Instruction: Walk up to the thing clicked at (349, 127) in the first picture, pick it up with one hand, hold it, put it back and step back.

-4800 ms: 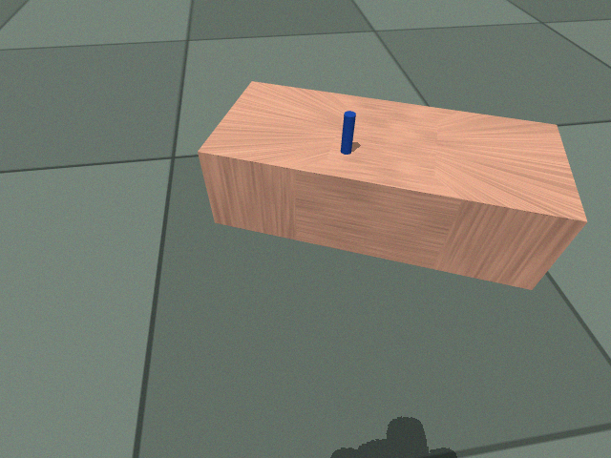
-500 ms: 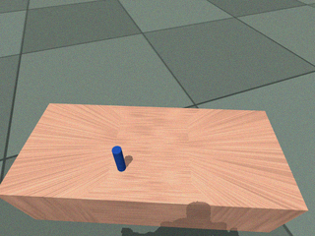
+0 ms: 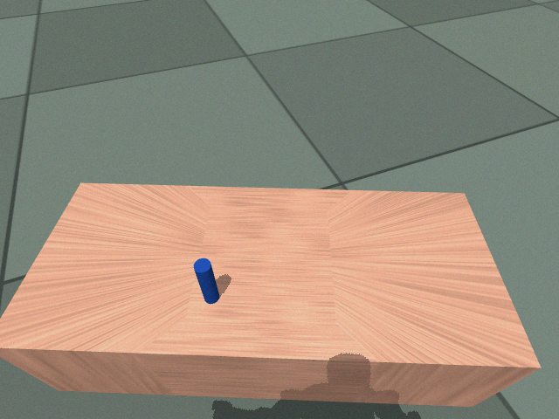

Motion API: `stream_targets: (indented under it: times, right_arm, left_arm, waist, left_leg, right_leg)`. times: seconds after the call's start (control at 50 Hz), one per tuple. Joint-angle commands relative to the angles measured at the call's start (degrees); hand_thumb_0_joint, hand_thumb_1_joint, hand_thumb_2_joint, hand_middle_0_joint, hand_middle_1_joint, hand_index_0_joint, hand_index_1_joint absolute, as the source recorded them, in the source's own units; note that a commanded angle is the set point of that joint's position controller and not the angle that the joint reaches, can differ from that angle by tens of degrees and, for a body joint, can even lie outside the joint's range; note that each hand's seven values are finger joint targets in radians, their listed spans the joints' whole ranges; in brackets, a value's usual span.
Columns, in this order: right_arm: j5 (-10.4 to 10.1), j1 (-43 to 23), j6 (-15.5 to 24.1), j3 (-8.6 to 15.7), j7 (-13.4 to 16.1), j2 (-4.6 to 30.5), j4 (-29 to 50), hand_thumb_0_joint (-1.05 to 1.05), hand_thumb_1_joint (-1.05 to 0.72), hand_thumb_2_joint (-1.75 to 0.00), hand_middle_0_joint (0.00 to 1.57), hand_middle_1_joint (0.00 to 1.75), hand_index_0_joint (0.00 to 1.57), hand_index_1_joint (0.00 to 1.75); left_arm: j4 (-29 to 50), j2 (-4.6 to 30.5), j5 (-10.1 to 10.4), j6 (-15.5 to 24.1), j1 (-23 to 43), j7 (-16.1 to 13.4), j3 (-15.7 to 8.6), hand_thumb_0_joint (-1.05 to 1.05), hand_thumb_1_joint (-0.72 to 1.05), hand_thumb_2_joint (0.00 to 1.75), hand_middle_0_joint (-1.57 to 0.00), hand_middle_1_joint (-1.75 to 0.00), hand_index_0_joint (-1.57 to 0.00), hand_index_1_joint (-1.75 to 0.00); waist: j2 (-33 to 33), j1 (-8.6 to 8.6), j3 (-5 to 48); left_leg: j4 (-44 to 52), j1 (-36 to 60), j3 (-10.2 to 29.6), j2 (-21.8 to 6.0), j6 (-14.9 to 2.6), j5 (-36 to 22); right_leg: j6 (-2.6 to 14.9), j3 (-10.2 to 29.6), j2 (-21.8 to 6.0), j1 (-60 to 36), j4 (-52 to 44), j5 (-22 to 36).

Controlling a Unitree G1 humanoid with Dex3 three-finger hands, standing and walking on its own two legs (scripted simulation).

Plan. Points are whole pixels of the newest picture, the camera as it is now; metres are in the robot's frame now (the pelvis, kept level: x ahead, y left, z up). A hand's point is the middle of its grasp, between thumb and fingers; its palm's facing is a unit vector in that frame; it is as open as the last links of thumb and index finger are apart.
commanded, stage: walk up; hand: left
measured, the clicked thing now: (207, 282) +0.51 +0.20 -0.31
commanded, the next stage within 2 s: stand in 0.36 s
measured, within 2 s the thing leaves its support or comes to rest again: neither
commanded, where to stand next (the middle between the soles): +0.04 +0.00 m, yaw -2 degrees
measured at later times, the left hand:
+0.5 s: hand out of the picture +0.08 +0.26 -0.16, palm faces +0.02 -0.94 -0.33, open 7.4 cm
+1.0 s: hand out of the picture +0.09 +0.26 -0.15, palm faces +0.00 -0.94 -0.35, open 7.4 cm
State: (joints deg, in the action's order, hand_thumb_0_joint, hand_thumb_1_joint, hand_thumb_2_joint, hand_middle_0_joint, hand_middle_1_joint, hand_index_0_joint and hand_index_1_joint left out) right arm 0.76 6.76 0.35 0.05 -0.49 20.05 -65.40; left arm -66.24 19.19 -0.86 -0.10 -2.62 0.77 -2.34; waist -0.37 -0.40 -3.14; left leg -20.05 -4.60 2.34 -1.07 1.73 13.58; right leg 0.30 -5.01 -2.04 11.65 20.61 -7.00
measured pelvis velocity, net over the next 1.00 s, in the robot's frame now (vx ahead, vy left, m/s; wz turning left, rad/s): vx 0.02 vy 0.00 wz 0.01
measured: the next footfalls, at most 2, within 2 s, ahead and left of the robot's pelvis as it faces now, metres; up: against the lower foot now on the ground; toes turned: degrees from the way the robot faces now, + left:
none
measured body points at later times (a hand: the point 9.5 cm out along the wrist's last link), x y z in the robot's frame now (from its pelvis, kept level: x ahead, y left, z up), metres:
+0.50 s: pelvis +0.01 +0.00 +0.00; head +0.01 +0.00 +0.45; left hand +0.08 +0.31 -0.13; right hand +0.09 -0.29 -0.13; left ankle -0.03 +0.14 -0.75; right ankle +0.05 -0.12 -0.75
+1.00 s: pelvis +0.02 +0.00 +0.00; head +0.03 +0.00 +0.45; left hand +0.09 +0.31 -0.13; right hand +0.09 -0.30 -0.14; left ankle -0.03 +0.14 -0.75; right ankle +0.05 -0.12 -0.75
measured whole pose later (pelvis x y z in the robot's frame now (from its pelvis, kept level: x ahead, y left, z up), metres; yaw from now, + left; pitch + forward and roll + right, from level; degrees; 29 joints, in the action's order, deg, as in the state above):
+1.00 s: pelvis +0.02 +0.00 +0.00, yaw +0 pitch -2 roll +0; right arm 0.8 7.7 0.0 -0.5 -0.4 20.5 -63.6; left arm -66.1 19.8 -0.6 0.6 -5.5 0.4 -0.5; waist -0.8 -0.5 -2.6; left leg -18.3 -2.3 2.7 -1.2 1.7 14.2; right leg 0.1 -5.4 -2.0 9.8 20.1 -8.4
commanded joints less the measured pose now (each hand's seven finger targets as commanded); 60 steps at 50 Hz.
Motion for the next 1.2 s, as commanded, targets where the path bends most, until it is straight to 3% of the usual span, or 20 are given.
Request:
stream_targets:
  times: [0.0,0.42,0.52,0.66,0.78,0.94,1.06,1.08,1.18]
  right_arm:
    - [-0.21,-2.00,1.37,2.11,1.10,12.30,3.21,0.00,-0.90,-0.90,0.20,0.30,0.20,0.30]
    - [0.05,-2.19,1.04,2.05,1.13,12.45,4.47,0.00,-0.90,-0.90,0.20,0.30,0.20,0.30]
    - [-0.03,-1.65,1.01,2.08,1.00,12.53,4.67,0.00,-0.90,-0.90,0.20,0.30,0.20,0.30]
    - [-0.01,-1.38,1.11,1.94,1.07,12.51,4.96,0.00,-0.90,-0.90,0.20,0.30,0.20,0.30]
    - [-0.11,-0.83,0.82,1.80,0.99,12.53,4.87,0.00,-0.90,-0.90,0.20,0.30,0.20,0.30]
    - [-0.18,-0.52,0.96,1.64,1.18,12.45,5.04,0.00,-0.90,-0.90,0.20,0.30,0.20,0.30]
    - [-0.15,-0.03,0.68,1.52,1.14,12.16,4.76,0.00,-0.90,-0.90,0.20,0.30,0.20,0.30]
    - [-0.06,-0.11,0.70,1.64,1.20,12.70,4.88,0.00,-0.90,-0.90,0.20,0.30,0.20,0.30]
    - [-0.16,-0.88,0.80,1.73,1.18,12.63,5.16,0.00,-0.90,-0.90,0.20,0.30,0.20,0.30]
  left_arm:
    - [4.08,12.05,0.34,1.33,3.47,-0.48,-2.18,0.00,0.90,0.90,-0.20,-0.30,-0.20,-0.30]
    - [3.80,11.91,0.23,1.80,1.09,-0.77,-0.98,0.00,0.90,0.90,-0.20,-0.30,-0.20,-0.30]
    - [3.63,12.30,0.25,1.88,0.20,-0.80,-0.70,0.00,0.90,0.90,-0.20,-0.30,-0.20,-0.30]
    - [3.82,12.77,0.38,1.97,0.09,-0.90,-0.48,0.00,0.90,0.90,-0.20,-0.30,-0.20,-0.30]
    - [3.84,12.93,0.44,1.91,0.06,-0.90,-0.38,0.00,0.90,0.90,-0.20,-0.30,-0.20,-0.30]
    - [3.88,13.08,0.53,2.00,-0.65,-0.99,-0.38,0.00,0.90,0.90,-0.20,-0.30,-0.20,-0.30]
    - [3.89,13.51,0.53,1.83,-0.03,-0.98,-0.44,0.00,0.90,0.90,-0.20,-0.30,-0.20,-0.30]
    - [3.92,13.05,0.43,1.79,0.20,-0.96,-0.46,0.00,0.90,0.90,-0.20,-0.30,-0.20,-0.30]
    - [3.69,12.98,0.40,1.83,-0.60,-0.93,-0.40,0.00,0.90,0.90,-0.20,-0.30,-0.20,-0.30]
  waist:
    - [0.56,-0.23,4.67]
    - [-0.88,0.06,4.67]
    - [-0.16,-0.17,3.50]
    - [0.23,0.10,5.22]
    - [0.58,-0.06,4.14]
    - [-0.21,0.08,5.89]
    - [0.43,0.07,3.81]
    - [-0.36,0.23,3.92]
    - [-0.07,-0.32,4.03]
  left_leg:
    - [4.74,-6.95,3.84,-5.20,-2.95,-5.37]
    - [4.73,-5.69,4.24,-6.05,-2.51,-7.60]
    - [5.26,-5.80,4.30,-6.01,-2.44,-6.56]
    - [5.00,-3.93,4.08,-6.26,-2.29,-10.49]
    - [5.45,-5.22,4.01,-6.03,-2.39,-7.55]
    - [4.50,-2.69,3.51,-6.32,-2.14,-12.44]
    - [5.33,-4.25,3.62,-6.27,-2.17,-7.97]
    - [5.24,-4.67,3.43,-6.33,-2.33,-8.70]
    - [5.23,-3.76,3.61,-6.25,-2.31,-8.45]
  right_leg:
    - [0.61,7.34,-6.08,-7.96,-3.35,-1.34]
    - [0.60,6.98,-6.63,-8.56,-3.08,4.35]
    - [0.46,6.68,-6.37,-8.07,-3.43,2.00]
    - [0.77,6.43,-6.77,-9.02,-2.49,7.01]
    - [0.58,6.50,-6.47,-9.17,-3.10,3.49]
    - [0.74,6.48,-6.96,-9.82,-2.01,10.17]
    - [0.70,6.87,-6.60,-8.84,-3.12,4.44]
    - [0.85,6.91,-6.76,-9.38,-2.82,6.34]
    - [0.78,6.79,-6.51,-8.83,-3.11,5.27]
